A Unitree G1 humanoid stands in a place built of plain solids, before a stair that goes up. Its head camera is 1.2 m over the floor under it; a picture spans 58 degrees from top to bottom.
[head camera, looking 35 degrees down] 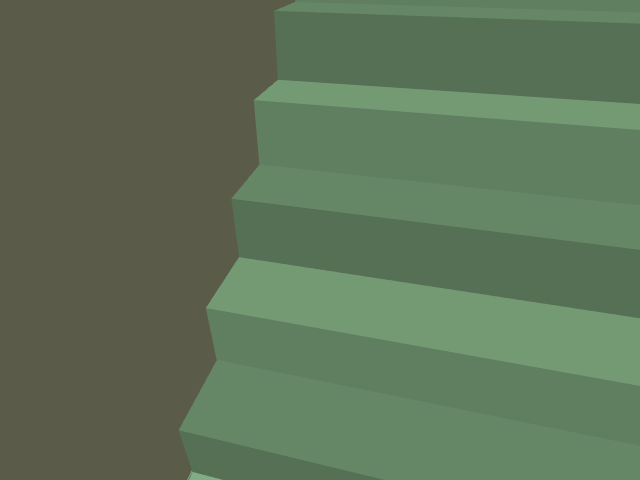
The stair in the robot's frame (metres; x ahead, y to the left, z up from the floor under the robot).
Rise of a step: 0.20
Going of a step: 0.22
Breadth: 1.10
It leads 14 degrees to the right of straight ahead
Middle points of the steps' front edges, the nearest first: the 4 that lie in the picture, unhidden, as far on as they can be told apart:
0.69 -0.23 0.41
0.91 -0.29 0.61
1.13 -0.34 0.81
1.35 -0.39 1.02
